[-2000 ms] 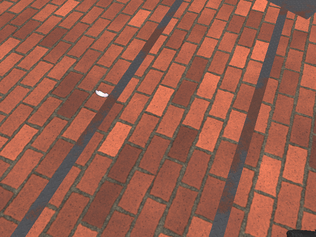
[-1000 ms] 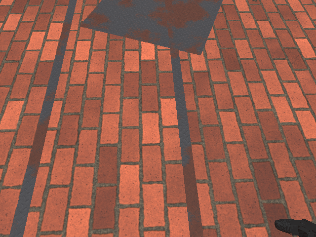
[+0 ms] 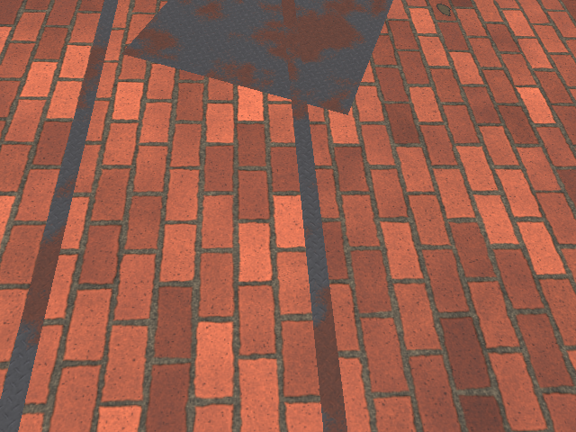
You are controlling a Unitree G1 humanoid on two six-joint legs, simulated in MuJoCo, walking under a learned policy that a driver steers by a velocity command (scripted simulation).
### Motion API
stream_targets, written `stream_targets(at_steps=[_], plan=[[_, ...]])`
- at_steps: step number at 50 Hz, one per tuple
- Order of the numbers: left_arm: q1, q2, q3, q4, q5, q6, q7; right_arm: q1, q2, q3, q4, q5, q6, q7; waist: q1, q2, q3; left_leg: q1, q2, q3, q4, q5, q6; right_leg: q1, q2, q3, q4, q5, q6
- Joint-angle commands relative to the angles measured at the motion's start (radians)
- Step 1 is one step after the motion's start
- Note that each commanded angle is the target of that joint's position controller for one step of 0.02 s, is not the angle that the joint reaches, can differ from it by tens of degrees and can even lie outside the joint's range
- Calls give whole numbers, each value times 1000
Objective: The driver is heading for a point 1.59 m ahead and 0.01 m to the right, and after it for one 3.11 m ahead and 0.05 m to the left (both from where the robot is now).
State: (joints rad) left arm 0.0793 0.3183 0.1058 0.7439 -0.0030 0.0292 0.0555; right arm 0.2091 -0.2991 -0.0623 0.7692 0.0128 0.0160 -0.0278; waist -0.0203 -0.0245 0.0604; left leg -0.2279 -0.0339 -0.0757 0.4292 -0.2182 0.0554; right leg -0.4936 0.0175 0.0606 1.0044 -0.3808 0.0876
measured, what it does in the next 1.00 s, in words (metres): steps on the spot: right foot, then left foot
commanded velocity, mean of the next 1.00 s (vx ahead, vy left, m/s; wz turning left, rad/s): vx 0.08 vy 0.00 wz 0.15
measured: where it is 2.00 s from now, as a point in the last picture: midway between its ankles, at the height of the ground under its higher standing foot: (335, 348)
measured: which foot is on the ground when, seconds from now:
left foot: down 0.00-0.24, up 0.26-0.58, down 0.60-1.00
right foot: up 0.00-0.22, down 0.24-0.68, up 0.70-1.00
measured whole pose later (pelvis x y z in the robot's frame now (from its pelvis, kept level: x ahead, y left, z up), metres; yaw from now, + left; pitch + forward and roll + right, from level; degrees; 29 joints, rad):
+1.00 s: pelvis +0.06 -0.03 -0.01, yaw +6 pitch +1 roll +2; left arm 0.17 0.32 0.05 0.81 -0.03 -0.01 -0.04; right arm 0.30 -0.30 -0.08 0.80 0.01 -0.05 -0.02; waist -0.05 -0.01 0.03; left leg 0.00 0.03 0.14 0.28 -0.29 -0.03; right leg -0.50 -0.10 -0.02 0.75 -0.27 0.00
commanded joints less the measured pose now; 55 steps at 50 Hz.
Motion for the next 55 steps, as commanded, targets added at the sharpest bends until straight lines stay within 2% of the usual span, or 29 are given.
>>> stream_targets(at_steps=[1, 8, 11, 12, 13, 14, 15, 17, 19, 21, 24, 26, 28, 29, 30, 31, 32, 33, 34, 35, 37, 39, 42, 45, 48, 51, 53, 54, 55], plan=[[-56, 44, 3, -70, -3, -25, -3, -12, -183, -49, -68, 3, -1, -14, -12, 154, -119, 181, 220, -256, -86, 316, 166, -62, -2, 21, -137, 34, 17], [-4, 76, 8, -54, -13, -55, -30, -76, -197, -56, -100, 6, 20, 0, -8, 203, -115, 83, 202, -392, -50, 294, 161, 131, 32, 24, -389, 22, -6], [92, 92, 18, -20, -10, -70, -42, -114, -169, -47, -119, 22, 29, -10, 47, 174, -137, 27, 130, -396, 37, 221, 82, 320, 1, 20, -674, 257, -47], [114, 153, 30, -22, 6, -67, -37, -73, -123, -34, -122, 9, 29, -10, 25, 31, -172, -78, 56, -308, 192, -4, 26, 439, -173, 170, -700, 337, -109], [78, 225, 39, -30, 31, -56, -35, -28, -103, -32, -139, 12, 22, -8, -30, -225, -129, -291, -118, -122, 366, -392, -36, 463, -355, 407, -712, 543, -269], [58, 173, 26, -51, 47, -60, -36, -10, -190, -57, -125, -2, 14, -8, -10, -190, -128, -319, -46, -106, 610, -449, -80, 396, -442, 458, -719, 541, -368], [15, 116, 7, -64, 39, -64, -34, -4, -230, -75, -106, 5, 16, -6, -21, -121, -108, -306, -24, -110, 703, -381, -93, 356, -383, 365, -712, 490, -353], [-27, 80, -7, -64, 8, -62, -30, 6, -185, -72, -78, -2, 34, -12, -21, -95, -72, -327, -22, -97, 765, -268, -126, 347, -274, 224, -702, 398, -290], [7, 84, -14, -46, 5, -57, -24, -17, -136, -56, -90, 4, 36, -8, 1, -111, -62, -317, -29, -68, 733, -225, -144, 351, -238, 152, -702, 462, -299], [46, 88, -15, -31, 10, -51, -20, -56, -110, -42, -109, 8, 31, -8, 29, -131, -83, -311, -15, -44, 612, -218, -155, 420, -240, 132, -692, 494, -314], [36, 115, -12, -22, 6, -43, -24, -80, -73, -18, -122, -4, 27, 0, 44, -152, -111, -178, 32, 11, 387, -238, -153, 415, -247, 102, -674, 523, -314], [52, 138, -9, -8, 0, -36, -31, -75, -85, -17, -117, -1, 25, 5, 54, -165, -114, -97, 28, 58, 262, -210, -147, 393, -254, 105, -659, 560, -316], [44, 135, -16, 4, -14, -31, -36, -15, -85, -20, -86, -1, 24, 11, 21, -146, -111, 15, 14, 90, 43, -47, -119, 362, -240, 93, -618, 559, -291], [69, 118, -23, 19, -21, -33, -37, 8, -92, -21, -74, -6, 24, 13, 7, -123, -103, 96, 12, 86, -100, 72, -90, 326, -222, 81, -600, 521, -252], [112, 74, -42, 36, -6, -46, -45, 15, -116, -21, -75, -16, 25, 7, 19, -56, -130, 244, 86, -15, -129, 214, -57, 231, -192, 67, -579, 419, -180], [148, 18, -64, 30, 37, -62, -62, 33, -186, -30, -80, -28, 31, -7, 62, 163, -185, 346, 257, -172, -60, 513, 9, 149, -109, -10, -481, 158, -104], [119, 10, -66, 31, 20, -61, -58, -32, -115, -9, -69, -42, 23, 6, 67, 220, -169, 144, 294, -168, -70, 356, 106, 239, -90, -31, -552, 17, -63], [77, 65, -57, 39, 15, -54, -53, -93, -78, -1, -88, -43, 9, 16, 59, 149, -113, 100, 221, -116, -84, 191, 84, 280, -89, -36, -558, 110, -45], [40, 78, -53, 37, 10, -49, -49, -64, -99, -11, -72, -44, 1, 14, 23, 163, -115, 129, 172, -90, -103, -26, 48, 236, -50, -64, -517, 129, -43], [31, 84, -50, 40, -5, -39, -41, -32, -144, -24, -64, -36, -3, 8, -4, 194, -79, 126, 179, -115, -147, -231, 50, 171, -18, -98, -442, 57, -45], [-22, 109, -39, 5, -26, -38, -36, 66, -203, -44, -45, -21, -14, -6, -67, 247, 35, 115, 322, -296, -264, -484, 131, -44, -29, -80, -195, -126, -70], [1, 104, -23, 3, -46, -48, -43, 108, -154, -36, -28, -16, -47, -18, -59, 207, 82, 197, 398, -356, -299, -437, 176, -251, -84, 35, 27, -152, -104], [29, 73, -21, 22, -33, -65, -59, 40, -105, -28, -43, -9, -75, -20, -27, 135, 48, 264, 353, -190, -322, -243, 133, -268, -117, 27, -10, -9, -103], [20, 34, -38, 14, -24, -67, -85, 7, -127, -42, -52, -16, -83, -9, -21, 111, 7, 208, 306, -15, -316, -70, 116, -145, -131, -42, -140, 105, -74], [-4, 34, -50, -15, -19, -60, -102, 24, -168, -61, -40, 2, -86, 9, -28, 123, 4, 137, 306, 72, -296, -55, 115, -22, -119, -90, -263, 122, -74], [25, 65, -44, -29, -25, -51, -105, 30, -187, -71, -28, 21, -81, 22, -1, 113, 20, 113, 342, 99, -247, -114, 102, 49, -97, -131, -328, 124, -116], [168, 105, -17, 7, -25, -48, -99, 16, -170, -63, -31, 16, -76, 25, 81, 73, -33, 27, 299, 189, -25, 81, 53, 276, -21, -188, -384, 125, -165], [333, 172, 22, 51, -37, -47, -89, 35, -118, -43, -36, -3, -77, 25, 151, -10, -130, -56, 232, 264, 264, 210, 2, 496, 3, -144, -415, 112, -207], [421, 331, 58, 52, -36, -50, -72, 23, -20, -10, -116, -33, -87, 22, 140, -331, -173, -422, 69, 285, 711, -210, -103, 695, -261, 427, -614, -104, -381]])
Keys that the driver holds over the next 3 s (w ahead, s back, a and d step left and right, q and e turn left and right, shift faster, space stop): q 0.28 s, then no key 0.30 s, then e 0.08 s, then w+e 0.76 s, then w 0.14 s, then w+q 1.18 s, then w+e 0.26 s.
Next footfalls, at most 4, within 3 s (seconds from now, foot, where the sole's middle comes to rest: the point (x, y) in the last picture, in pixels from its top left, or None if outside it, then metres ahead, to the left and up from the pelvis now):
0.24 right None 0.07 -0.14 -0.78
0.60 left None -0.01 0.11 -0.78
1.08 right None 0.21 -0.15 -0.78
1.60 left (281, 372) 0.59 -0.02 -0.78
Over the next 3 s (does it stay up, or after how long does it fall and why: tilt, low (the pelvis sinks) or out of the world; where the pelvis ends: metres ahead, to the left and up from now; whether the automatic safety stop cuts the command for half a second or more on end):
stays up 1.14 -0.06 -0.01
